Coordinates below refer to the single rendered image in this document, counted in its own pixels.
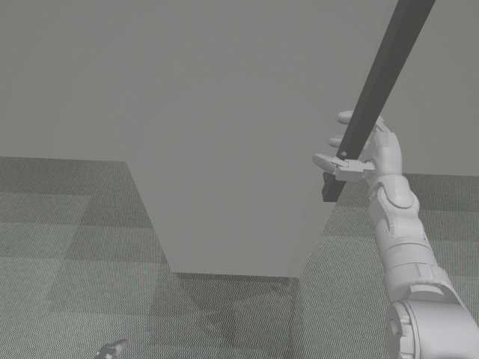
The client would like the fridge door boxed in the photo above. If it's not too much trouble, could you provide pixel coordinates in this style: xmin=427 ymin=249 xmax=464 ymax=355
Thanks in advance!
xmin=59 ymin=0 xmax=435 ymax=277

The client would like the robot right upper arm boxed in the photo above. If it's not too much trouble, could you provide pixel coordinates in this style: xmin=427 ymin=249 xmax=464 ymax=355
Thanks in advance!
xmin=385 ymin=298 xmax=479 ymax=359

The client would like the handle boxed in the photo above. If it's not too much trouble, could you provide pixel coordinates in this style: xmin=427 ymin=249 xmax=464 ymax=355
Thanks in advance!
xmin=322 ymin=0 xmax=436 ymax=202

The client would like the right robot hand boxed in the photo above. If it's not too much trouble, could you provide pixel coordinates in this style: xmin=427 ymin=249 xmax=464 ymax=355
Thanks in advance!
xmin=312 ymin=110 xmax=402 ymax=187

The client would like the left robot hand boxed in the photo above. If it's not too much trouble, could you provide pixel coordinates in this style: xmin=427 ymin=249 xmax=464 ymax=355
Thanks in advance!
xmin=94 ymin=339 xmax=128 ymax=359

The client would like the robot right forearm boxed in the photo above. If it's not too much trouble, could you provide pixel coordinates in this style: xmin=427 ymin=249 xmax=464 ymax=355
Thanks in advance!
xmin=368 ymin=174 xmax=479 ymax=334

